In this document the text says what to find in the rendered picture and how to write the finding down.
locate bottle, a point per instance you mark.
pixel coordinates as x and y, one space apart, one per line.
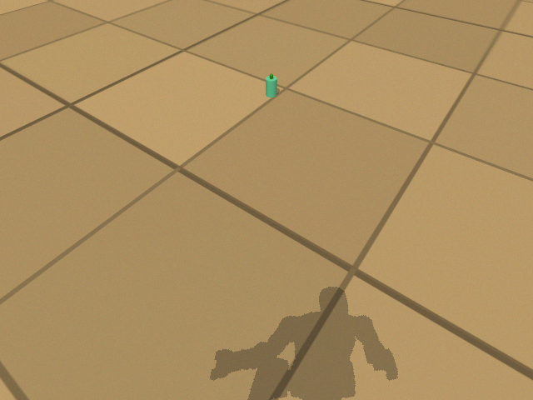
271 83

